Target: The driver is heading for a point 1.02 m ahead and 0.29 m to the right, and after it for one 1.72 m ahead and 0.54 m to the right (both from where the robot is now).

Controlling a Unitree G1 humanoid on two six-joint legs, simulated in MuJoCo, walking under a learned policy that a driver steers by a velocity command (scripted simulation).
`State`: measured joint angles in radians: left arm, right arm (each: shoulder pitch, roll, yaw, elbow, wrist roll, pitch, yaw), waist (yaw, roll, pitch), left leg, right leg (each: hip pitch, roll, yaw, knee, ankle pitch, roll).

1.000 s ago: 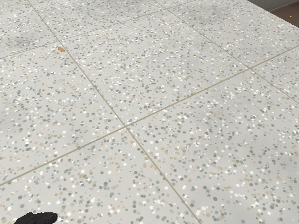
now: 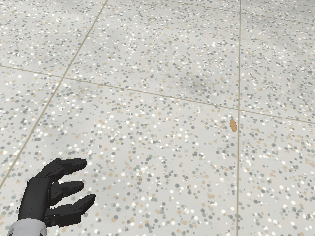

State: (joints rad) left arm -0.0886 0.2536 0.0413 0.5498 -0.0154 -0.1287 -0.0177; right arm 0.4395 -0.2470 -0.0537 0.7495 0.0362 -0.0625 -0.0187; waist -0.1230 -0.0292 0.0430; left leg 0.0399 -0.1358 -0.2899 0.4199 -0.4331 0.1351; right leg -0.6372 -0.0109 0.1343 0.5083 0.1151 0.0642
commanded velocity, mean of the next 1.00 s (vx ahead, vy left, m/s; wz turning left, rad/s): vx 1.00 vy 0.00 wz -0.59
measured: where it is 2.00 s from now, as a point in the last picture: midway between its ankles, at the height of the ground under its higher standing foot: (221, 50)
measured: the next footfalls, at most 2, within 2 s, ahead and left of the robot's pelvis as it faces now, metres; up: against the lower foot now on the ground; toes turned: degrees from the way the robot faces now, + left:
right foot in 0.08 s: +0.28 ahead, -0.15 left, +0.00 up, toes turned +7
left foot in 0.50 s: +0.66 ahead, +0.06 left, +0.00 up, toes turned -20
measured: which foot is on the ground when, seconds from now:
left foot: down 0.00-0.06, up 0.08-0.48, down 0.50-0.92, up 0.94-1.00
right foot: up 0.00-0.06, down 0.08-0.50, up 0.52-0.90, down 0.92-1.00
